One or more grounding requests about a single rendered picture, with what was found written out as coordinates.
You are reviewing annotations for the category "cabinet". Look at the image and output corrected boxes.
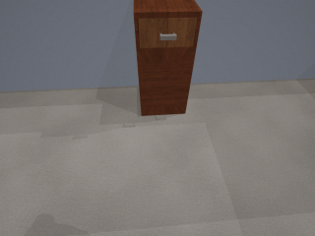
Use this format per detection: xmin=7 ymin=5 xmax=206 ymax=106
xmin=133 ymin=0 xmax=203 ymax=116

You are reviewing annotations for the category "drawer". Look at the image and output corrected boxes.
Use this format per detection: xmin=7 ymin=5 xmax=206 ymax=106
xmin=138 ymin=17 xmax=198 ymax=48

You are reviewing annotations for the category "handle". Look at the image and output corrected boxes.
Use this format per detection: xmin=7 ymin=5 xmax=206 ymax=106
xmin=159 ymin=33 xmax=177 ymax=40

